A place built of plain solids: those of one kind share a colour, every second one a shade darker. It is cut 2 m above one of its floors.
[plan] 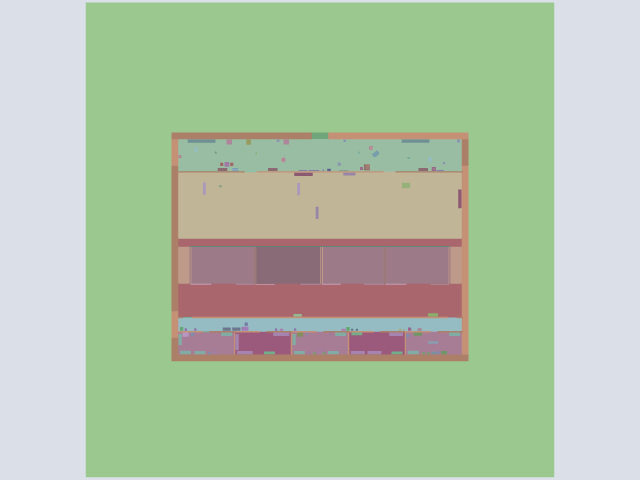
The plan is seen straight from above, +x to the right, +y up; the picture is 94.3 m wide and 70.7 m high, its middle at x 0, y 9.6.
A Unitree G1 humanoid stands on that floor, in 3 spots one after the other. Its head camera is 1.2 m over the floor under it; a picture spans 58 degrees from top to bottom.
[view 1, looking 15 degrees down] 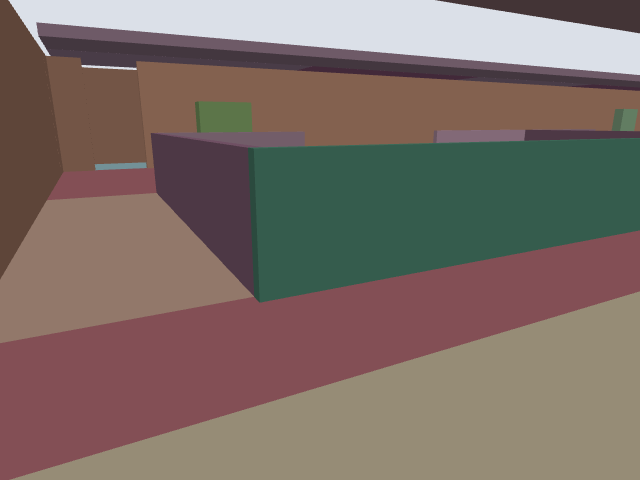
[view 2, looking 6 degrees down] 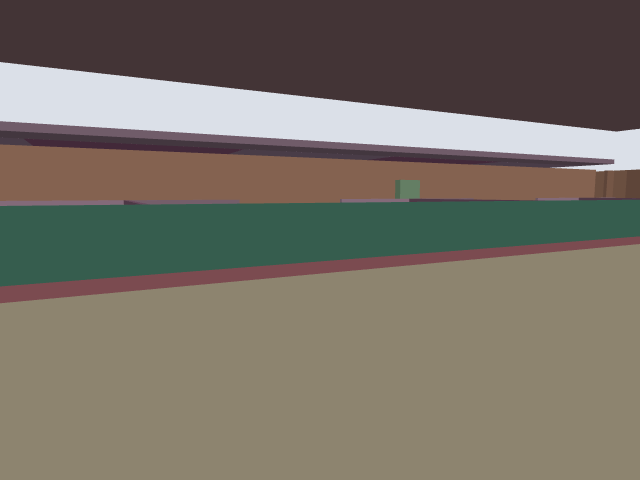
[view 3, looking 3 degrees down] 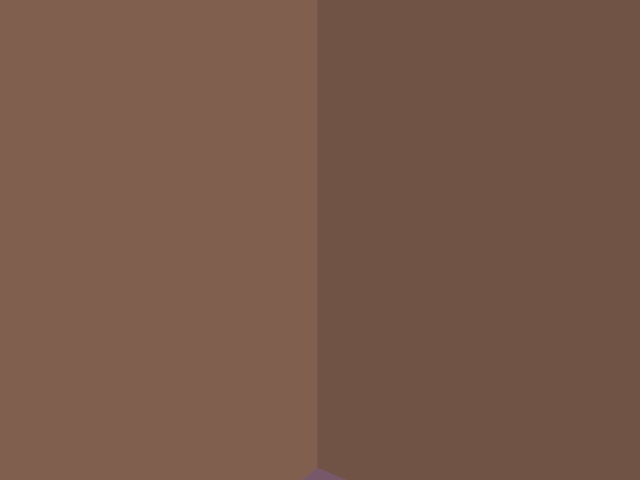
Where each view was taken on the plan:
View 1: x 20.08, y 11.39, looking -117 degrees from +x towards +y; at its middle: rail_far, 3.11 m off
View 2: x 10.22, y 15.59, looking -117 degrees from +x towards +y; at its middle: rail_far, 7.76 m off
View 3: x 2.90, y -5.63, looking -54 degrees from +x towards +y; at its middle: wall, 2.01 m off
